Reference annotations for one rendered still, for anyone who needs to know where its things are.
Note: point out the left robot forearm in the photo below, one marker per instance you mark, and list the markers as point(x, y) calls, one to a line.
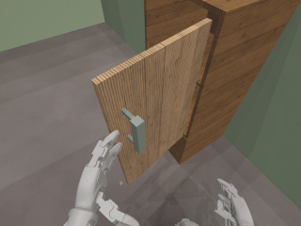
point(81, 217)

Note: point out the cupboard door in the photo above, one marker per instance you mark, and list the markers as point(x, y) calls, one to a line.
point(157, 85)

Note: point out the right robot hand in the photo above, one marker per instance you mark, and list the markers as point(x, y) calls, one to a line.
point(236, 212)

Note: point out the handle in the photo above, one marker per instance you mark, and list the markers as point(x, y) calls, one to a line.
point(138, 137)

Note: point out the left robot hand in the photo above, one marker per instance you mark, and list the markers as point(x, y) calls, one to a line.
point(93, 178)

